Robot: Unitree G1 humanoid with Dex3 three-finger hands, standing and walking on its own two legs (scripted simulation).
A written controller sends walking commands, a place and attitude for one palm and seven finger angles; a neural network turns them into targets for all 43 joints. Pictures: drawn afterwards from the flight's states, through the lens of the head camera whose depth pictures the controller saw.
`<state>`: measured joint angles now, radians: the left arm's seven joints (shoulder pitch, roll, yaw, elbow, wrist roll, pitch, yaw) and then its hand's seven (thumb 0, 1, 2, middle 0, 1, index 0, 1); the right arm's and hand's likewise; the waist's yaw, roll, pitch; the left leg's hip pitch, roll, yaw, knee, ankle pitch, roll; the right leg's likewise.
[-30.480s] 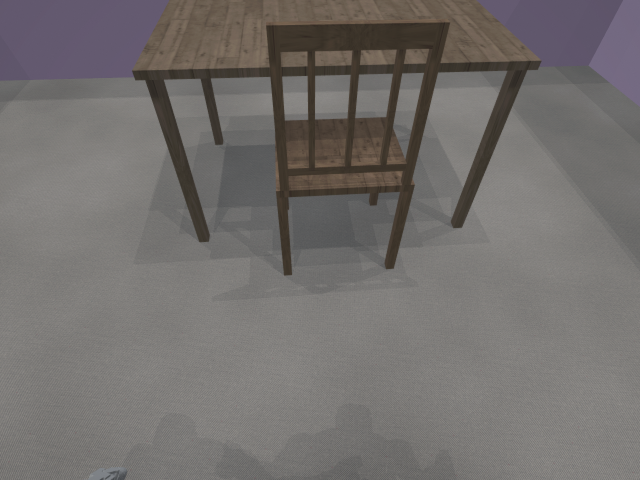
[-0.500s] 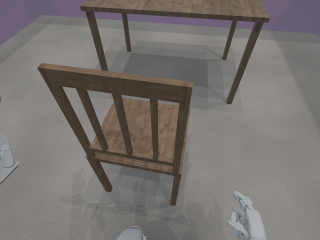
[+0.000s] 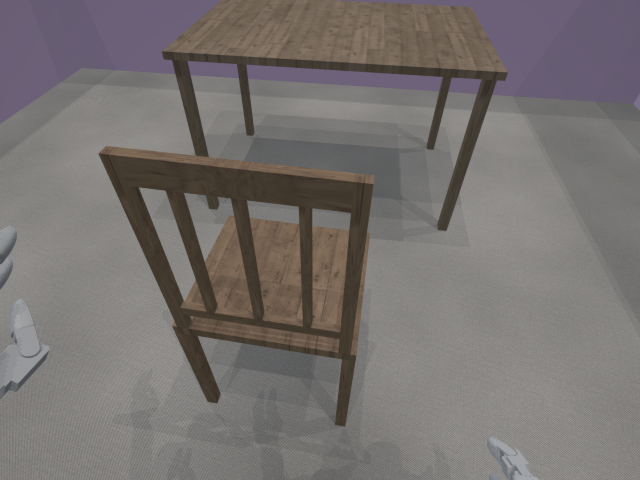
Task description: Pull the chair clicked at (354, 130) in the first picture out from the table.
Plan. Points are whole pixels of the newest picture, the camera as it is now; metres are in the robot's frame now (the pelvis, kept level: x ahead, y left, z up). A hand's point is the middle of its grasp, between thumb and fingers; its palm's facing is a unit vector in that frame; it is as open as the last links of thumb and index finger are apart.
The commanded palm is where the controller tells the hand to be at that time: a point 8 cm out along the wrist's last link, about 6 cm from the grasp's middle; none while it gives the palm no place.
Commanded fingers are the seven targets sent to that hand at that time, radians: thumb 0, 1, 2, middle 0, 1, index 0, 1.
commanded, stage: stop stepping back and stand still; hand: left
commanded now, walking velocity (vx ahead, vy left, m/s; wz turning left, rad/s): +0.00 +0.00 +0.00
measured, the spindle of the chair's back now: (250, 265) +0.50 +0.17 -0.08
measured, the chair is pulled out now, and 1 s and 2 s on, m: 0.73 0.73 0.73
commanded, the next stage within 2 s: let the arm hang, fingers relaxed in 0.08 s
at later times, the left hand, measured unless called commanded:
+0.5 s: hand out of the picture +0.05 +0.17 -0.18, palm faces +0.05 -0.98 -0.18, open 6.9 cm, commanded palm none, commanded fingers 0.00 0.90 0.90 -0.20 -0.30 -0.20 -0.30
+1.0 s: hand out of the picture +0.01 +0.14 -0.17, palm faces +0.06 -0.98 -0.18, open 7.4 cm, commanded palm none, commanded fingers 0.00 0.90 0.90 -0.20 -0.30 -0.20 -0.30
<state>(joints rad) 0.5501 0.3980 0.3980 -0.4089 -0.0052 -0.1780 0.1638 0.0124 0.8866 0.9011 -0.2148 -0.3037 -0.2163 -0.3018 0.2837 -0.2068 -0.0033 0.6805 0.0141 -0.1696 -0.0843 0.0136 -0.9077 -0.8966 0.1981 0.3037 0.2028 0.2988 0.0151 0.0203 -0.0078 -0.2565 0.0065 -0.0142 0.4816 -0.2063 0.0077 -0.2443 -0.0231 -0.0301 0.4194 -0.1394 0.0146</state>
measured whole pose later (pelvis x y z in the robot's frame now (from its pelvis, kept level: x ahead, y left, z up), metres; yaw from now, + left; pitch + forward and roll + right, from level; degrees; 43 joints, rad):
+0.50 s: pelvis +0.01 -0.01 -0.01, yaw +2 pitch -2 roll +0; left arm 0.31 0.19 0.00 0.87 0.02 0.06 0.02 -0.01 1.00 0.90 -0.21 -0.30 -0.21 -0.30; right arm 0.30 -0.19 0.02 0.91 -0.03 0.01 0.00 0.01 -0.91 -0.90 0.20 0.30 0.20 0.30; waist 0.00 -0.03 0.04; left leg -0.30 0.00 -0.05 0.56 -0.23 -0.01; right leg -0.29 -0.03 -0.06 0.54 -0.22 0.00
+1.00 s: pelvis +0.02 -0.02 +0.00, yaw +2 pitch -1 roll +0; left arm 0.32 0.13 -0.02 1.07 0.01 0.01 0.02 0.00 0.91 0.90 -0.20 -0.30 -0.20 -0.30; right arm 0.39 -0.10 0.01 1.06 -0.02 0.00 -0.02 0.00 -0.91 -0.90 0.20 0.30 0.20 0.30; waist 0.00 0.02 0.03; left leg -0.25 0.01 -0.05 0.49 -0.22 -0.02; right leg -0.26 -0.02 -0.06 0.49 -0.21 -0.01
